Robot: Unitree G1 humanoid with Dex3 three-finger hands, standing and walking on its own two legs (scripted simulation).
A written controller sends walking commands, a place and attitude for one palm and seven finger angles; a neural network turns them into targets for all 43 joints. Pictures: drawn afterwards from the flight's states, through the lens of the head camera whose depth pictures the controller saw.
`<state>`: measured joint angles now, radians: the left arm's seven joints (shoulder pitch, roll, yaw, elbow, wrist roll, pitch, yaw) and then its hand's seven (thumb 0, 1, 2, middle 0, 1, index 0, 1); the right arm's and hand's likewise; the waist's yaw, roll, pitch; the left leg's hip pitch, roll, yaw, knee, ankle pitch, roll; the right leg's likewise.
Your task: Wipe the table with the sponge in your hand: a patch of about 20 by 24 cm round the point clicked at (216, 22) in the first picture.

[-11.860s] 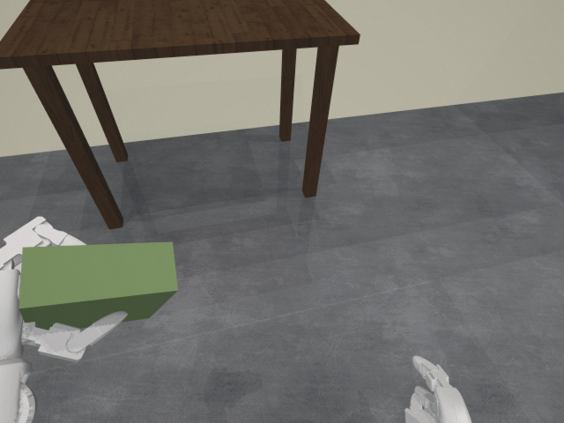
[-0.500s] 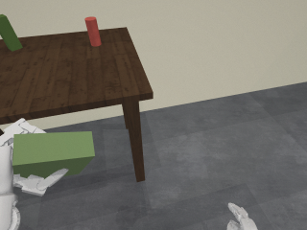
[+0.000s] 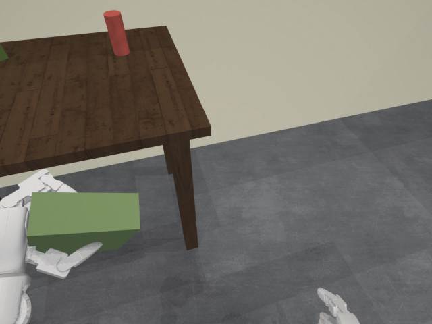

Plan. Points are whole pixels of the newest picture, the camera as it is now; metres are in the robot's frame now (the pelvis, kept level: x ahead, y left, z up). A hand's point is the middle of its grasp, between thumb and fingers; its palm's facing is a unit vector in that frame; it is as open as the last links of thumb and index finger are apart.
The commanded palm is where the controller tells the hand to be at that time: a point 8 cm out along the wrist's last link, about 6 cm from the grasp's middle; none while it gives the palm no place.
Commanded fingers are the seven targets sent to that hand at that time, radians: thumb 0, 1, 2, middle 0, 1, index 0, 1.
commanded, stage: shuffle to correct the standing spot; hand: left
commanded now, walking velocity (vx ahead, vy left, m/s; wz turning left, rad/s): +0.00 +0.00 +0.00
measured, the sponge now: (99, 225) +0.23 +0.19 +0.12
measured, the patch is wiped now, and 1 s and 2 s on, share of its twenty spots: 0.00 0.00 0.00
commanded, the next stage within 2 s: come to a stop and stand still in 1.28 s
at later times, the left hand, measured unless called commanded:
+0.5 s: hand (41, 168) +0.31 +0.30 +0.15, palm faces +0.38 -0.83 -0.40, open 9.5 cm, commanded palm +0.25 +0.33 +0.18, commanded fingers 0.00 0.10 1.30 -1.20 -1.60 -1.20 -1.60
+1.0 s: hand (30, 115) +0.43 +0.38 +0.16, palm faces +0.31 -0.82 -0.47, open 9.5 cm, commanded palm +0.36 +0.42 +0.18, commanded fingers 0.00 0.10 1.30 -1.20 -1.60 -1.20 -1.60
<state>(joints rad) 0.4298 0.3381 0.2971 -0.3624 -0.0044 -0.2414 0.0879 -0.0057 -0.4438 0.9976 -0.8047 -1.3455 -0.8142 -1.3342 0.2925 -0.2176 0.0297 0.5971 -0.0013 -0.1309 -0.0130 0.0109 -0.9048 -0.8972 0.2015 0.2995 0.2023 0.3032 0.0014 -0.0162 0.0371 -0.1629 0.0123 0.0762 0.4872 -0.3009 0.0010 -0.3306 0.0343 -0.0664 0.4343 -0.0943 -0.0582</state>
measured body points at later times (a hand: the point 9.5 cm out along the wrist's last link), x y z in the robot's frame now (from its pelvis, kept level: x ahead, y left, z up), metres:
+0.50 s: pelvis +0.07 +0.06 -0.01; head +0.08 +0.06 +0.44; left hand +0.28 +0.34 +0.18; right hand +0.24 -0.16 -0.09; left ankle -0.02 +0.12 -0.74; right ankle +0.11 -0.02 -0.72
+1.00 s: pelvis +0.16 +0.17 -0.02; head +0.19 +0.15 +0.42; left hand +0.40 +0.43 +0.18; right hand +0.31 -0.08 -0.11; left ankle +0.21 +0.30 -0.73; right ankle +0.15 +0.06 -0.74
